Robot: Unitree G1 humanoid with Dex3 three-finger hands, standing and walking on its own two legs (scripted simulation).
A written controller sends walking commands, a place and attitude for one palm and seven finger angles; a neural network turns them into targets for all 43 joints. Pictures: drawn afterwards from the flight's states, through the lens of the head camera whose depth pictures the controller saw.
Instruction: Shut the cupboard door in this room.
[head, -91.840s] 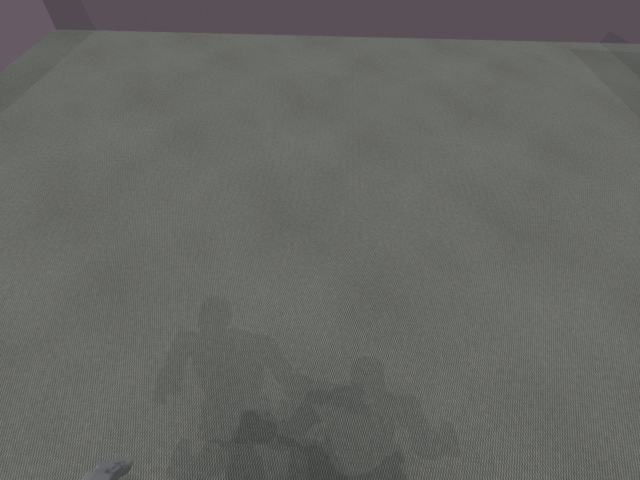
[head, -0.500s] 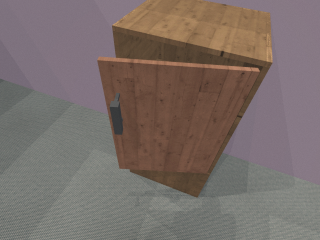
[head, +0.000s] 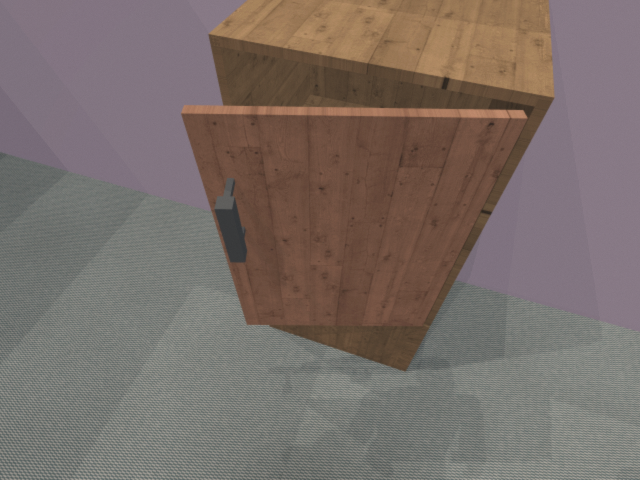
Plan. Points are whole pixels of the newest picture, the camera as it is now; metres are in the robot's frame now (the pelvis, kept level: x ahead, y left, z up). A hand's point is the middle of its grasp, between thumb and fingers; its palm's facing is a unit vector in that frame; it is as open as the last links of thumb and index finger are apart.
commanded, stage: come to a stop and stand still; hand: left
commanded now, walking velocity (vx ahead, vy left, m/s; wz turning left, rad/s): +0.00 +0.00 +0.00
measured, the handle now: (234, 221) +0.46 +0.17 +0.02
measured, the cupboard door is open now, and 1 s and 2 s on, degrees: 19 19 19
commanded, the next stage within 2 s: look again from close up in 0.60 s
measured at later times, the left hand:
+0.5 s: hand out of the picture -0.02 +0.26 -0.16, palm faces -0.01 -0.97 -0.25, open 7.3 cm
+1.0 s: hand out of the picture -0.02 +0.21 -0.17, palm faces -0.02 -0.98 -0.19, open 7.3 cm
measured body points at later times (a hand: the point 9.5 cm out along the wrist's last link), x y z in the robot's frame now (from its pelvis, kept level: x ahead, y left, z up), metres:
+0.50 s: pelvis -0.04 +0.07 +0.00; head -0.02 +0.06 +0.45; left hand -0.02 +0.32 -0.14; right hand -0.01 -0.16 -0.16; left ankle -0.01 +0.12 -0.73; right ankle -0.04 -0.10 -0.73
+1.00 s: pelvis -0.02 +0.04 +0.01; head +0.00 +0.04 +0.46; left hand -0.01 +0.26 -0.15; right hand +0.01 -0.19 -0.15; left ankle -0.01 +0.12 -0.73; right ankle -0.04 -0.10 -0.73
